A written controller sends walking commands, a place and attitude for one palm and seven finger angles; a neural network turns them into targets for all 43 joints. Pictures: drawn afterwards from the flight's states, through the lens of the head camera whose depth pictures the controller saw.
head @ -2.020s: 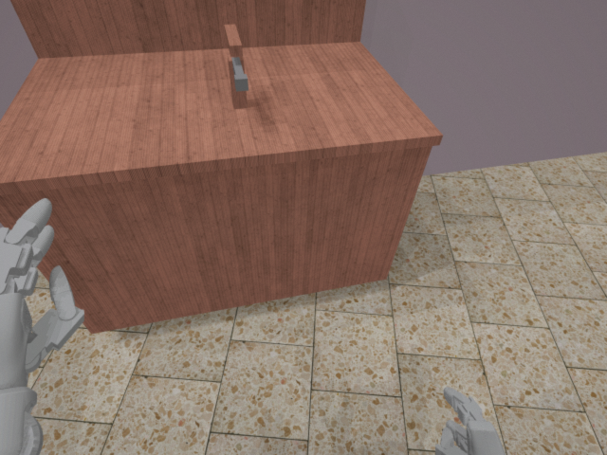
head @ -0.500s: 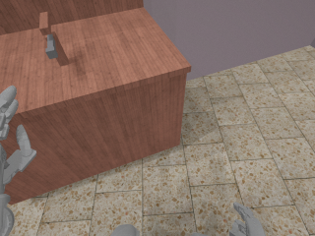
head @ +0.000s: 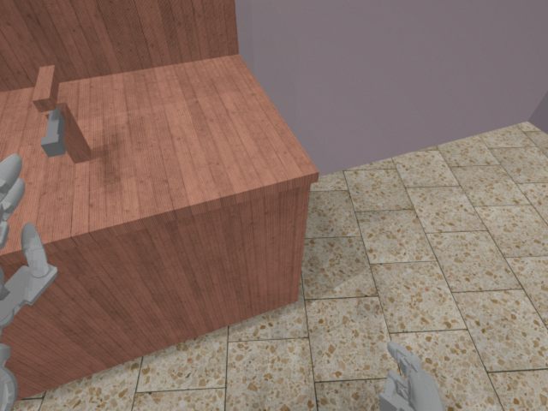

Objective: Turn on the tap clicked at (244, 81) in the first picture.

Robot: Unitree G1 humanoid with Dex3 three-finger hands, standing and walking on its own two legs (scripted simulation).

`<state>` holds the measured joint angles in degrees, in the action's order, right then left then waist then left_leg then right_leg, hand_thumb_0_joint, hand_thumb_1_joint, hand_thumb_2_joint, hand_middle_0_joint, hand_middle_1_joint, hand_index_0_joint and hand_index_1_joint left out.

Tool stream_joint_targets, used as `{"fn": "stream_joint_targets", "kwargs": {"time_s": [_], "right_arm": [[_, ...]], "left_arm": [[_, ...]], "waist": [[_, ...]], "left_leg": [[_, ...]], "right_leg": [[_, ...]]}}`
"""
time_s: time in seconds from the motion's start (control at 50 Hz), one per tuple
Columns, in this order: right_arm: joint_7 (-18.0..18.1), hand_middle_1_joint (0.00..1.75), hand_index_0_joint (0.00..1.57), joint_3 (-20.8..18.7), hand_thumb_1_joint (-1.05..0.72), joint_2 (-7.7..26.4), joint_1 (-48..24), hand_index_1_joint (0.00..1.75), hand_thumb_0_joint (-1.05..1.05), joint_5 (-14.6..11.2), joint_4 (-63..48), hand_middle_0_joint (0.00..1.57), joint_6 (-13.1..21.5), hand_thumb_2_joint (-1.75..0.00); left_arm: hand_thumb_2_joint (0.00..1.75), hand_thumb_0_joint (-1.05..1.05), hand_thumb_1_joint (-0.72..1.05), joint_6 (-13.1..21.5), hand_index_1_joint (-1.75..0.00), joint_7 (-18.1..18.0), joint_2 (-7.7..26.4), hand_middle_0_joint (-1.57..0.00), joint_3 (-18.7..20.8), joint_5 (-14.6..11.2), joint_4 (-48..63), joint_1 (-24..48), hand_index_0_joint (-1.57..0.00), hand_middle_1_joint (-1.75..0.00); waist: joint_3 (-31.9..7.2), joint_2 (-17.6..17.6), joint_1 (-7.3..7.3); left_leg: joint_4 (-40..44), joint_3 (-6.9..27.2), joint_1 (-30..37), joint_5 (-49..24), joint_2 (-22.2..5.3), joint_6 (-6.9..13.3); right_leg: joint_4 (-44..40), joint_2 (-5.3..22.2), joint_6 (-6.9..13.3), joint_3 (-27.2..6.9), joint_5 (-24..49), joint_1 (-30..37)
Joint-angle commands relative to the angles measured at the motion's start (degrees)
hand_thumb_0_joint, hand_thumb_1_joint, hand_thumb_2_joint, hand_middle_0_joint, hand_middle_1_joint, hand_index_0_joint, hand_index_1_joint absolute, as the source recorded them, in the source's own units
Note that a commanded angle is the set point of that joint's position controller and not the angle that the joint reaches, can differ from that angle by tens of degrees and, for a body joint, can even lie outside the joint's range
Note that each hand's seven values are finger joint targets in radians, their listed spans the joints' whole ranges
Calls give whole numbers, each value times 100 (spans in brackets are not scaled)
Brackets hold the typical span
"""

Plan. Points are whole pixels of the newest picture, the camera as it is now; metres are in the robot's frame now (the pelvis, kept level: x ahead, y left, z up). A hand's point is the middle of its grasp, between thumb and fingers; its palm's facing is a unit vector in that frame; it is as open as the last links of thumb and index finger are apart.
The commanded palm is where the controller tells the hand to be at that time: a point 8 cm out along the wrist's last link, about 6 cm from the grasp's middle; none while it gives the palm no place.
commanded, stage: take the last steps up to it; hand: left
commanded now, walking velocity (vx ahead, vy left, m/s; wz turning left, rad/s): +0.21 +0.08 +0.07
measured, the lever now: (53, 145) +0.52 +0.43 +0.10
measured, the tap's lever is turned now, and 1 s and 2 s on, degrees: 0 0 0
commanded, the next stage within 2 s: come to a stop and stand still in 0.28 s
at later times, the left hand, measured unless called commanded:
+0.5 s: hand (87, 199) +0.31 +0.24 +0.19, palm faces +0.43 -0.81 -0.40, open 7.4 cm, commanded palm +0.25 +0.28 +0.19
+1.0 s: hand (107, 216) +0.30 +0.22 +0.18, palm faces +0.40 -0.82 -0.41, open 7.4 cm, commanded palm +0.24 +0.26 +0.19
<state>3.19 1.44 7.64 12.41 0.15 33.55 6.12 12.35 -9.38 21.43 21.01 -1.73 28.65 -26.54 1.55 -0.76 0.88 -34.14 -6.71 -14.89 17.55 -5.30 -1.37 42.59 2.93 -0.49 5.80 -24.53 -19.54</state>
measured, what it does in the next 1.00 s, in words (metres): steps on the spot: right foot, then left foot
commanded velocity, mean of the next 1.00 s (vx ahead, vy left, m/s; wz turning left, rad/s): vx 0.02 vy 0.05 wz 0.01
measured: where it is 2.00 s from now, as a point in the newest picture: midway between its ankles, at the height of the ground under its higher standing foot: outside the picture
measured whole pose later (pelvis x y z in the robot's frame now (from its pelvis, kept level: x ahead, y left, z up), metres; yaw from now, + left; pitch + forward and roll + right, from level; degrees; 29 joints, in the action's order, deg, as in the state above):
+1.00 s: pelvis +0.08 -0.03 +0.00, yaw +2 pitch -2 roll +0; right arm 5.3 -0.5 13.3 12.2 -0.1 33.1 2.8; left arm 10.5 -8.6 23.1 19.6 -1.6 28.4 -25.2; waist 3.5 1.5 0.3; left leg -31.4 -3.1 -13.2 16.1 -0.2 1.0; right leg 31.6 1.5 0.8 5.1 -13.5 -16.4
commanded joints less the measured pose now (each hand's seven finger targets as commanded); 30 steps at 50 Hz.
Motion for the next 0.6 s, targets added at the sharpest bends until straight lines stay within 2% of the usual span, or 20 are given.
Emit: {"fn": "stream_joint_targets", "kwargs": {"time_s": [0.0,0.02,0.04,0.06,0.08,0.1,0.12,0.16,0.2,0.24,0.3,0.32,0.34,0.36,0.38,0.4,0.44,0.48,0.54,0.58], "right_arm": [[105,30,20,-387,-90,959,-401,30,0,-75,-653,20,210,-90],[102,30,20,-355,-90,804,-354,30,0,-70,-676,20,175,-90],[82,30,20,-427,-90,955,-550,30,0,-47,-677,20,208,-90],[64,30,20,-418,-90,956,-624,30,0,-60,-616,20,201,-90],[68,30,20,-330,-90,865,-591,30,0,-53,-517,20,182,-90],[54,30,20,-272,-90,844,-536,30,0,-19,-400,20,121,-90],[64,30,20,-250,-90,821,-592,30,0,-10,-385,20,63,-90],[70,30,20,-290,-90,820,-651,30,0,6,-490,20,36,-90],[57,30,20,-316,-90,795,-641,30,0,45,-607,20,39,-90],[36,30,20,-370,-90,785,-645,30,0,47,-745,20,77,-90],[48,30,20,-443,-90,835,-486,30,0,32,-830,20,65,-90],[72,30,20,-492,-90,900,-404,30,0,14,-830,20,52,-90],[78,30,20,-542,-90,1018,-346,30,0,-27,-853,20,45,-90],[72,30,20,-584,-90,1121,-382,30,0,-72,-875,20,34,-90],[61,30,20,-497,-90,1007,-355,30,0,-38,-877,20,34,-90],[55,30,20,-459,-90,1029,-425,30,0,43,-811,20,57,-90],[-7,30,20,-498,-90,1048,-424,30,0,-1,-701,20,103,-90],[-46,30,20,-459,-90,1037,-423,30,0,-6,-746,20,184,-90],[-41,30,20,-369,-90,1037,-355,30,0,-7,-749,20,314,-90],[27,30,20,-313,-90,1025,-400,30,0,-6,-753,20,366,-90]], "left_arm": [[90,0,90,293,-30,-110,813,-20,616,36,777,414,-20,-30],[90,0,90,276,-30,-130,1000,-20,683,69,646,551,-20,-30],[90,0,90,239,-30,-103,1054,-20,750,0,503,707,-20,-30],[90,0,90,259,-30,-64,1060,-20,658,-5,521,879,-20,-30],[90,0,90,354,-30,-42,1034,-20,640,-1,606,880,-20,-30],[90,0,90,437,-30,-30,999,-20,661,55,554,766,-20,-30],[90,0,90,486,-30,-14,924,-20,606,99,513,652,-20,-30],[90,0,90,576,-30,-11,883,-20,545,127,831,827,-20,-30],[90,0,90,585,-30,-61,919,-20,643,118,937,453,-20,-30],[90,0,90,573,-30,-115,938,-20,682,110,1310,325,-20,-30],[90,0,90,521,-30,-191,969,-20,724,73,1582,234,-20,-30],[90,0,90,529,-30,-205,993,-20,733,63,1598,294,-20,-30],[90,0,90,554,-30,-204,1005,-20,724,32,1625,405,-20,-30],[90,0,90,545,-30,-186,955,-20,702,-16,1506,321,-20,-30],[90,0,90,547,-30,-177,1001,-20,764,-24,1207,272,-20,-30],[90,0,90,506,-30,-134,1169,-20,823,-6,1168,435,-20,-30],[90,0,90,456,-30,-75,1010,-20,721,10,1281,383,-20,-30],[90,0,90,382,-30,-49,857,-20,618,-18,1570,114,-20,-30],[90,0,90,234,-30,-61,765,-20,543,-75,1426,-59,-20,-30],[90,0,90,188,-30,-81,815,-20,570,-54,1376,119,-20,-30]], "waist": [[-571,-44,-113],[-573,1587,-82],[-366,1984,-212],[-126,1603,-137],[-38,1161,-92],[-119,826,-67],[-237,726,-77],[-520,861,-31],[-722,929,-150],[-846,922,-268],[-1040,639,-131],[-1091,330,-46],[-1188,-238,15],[-1270,-1248,-47],[-1111,-1377,-49],[-857,-1252,-28],[-679,-843,-79],[-830,-1117,-112],[-754,-1266,-52],[-697,-1111,-78]], "left_leg": [[-453,144,-880,129,-365,476],[-1872,-291,-1934,917,337,183],[-2949,284,-2371,1388,357,116],[-3612,684,-2559,1234,247,73],[-3817,803,-2683,981,127,38],[-3679,740,-2577,728,38,-3],[-3378,619,-2392,561,44,0],[-2240,395,-1805,392,27,22],[-1204,-52,-1373,88,203,65],[-469,-244,-1046,-11,323,120],[645,-445,17,-895,526,141],[949,-381,591,-1190,455,204],[1032,252,1226,-1768,-46,461],[1013,1656,2008,-2909,-1178,1006],[1442,2696,1726,-3099,-1774,1433],[1617,2937,1193,-2748,-1946,1560],[1433,1912,900,-2946,-1558,1343],[1305,1053,679,-3090,-1167,949],[1372,780,264,-2602,-1088,700],[1258,635,21,-1934,-1037,547]], "right_leg": [[-1791,270,169,-378,767,1438],[-2349,1444,723,-2365,1026,1906],[-2779,2056,1067,-3426,1099,1665],[-2836,2179,1232,-3612,1232,1443],[-2688,2162,1304,-3127,2003,1519],[-2455,1889,1157,-2208,2937,1608],[-2276,1666,983,-1581,3721,1624],[-2042,1518,796,-886,4584,1712],[-1952,1390,774,-668,4763,1903],[-1851,1390,790,-719,4618,2042],[-1300,1188,570,-542,4097,1759],[-861,1059,422,-458,3828,1429],[-106,751,232,-297,3030,781],[874,142,-30,2,338,-443],[1782,-154,-25,-247,-1191,-845],[2118,35,-31,-562,-1108,-961],[1509,160,-90,-598,-478,-844],[570,9,-118,-275,-43,-193],[-500,-180,-139,-62,315,486],[-1112,-177,-150,-39,673,881]]}}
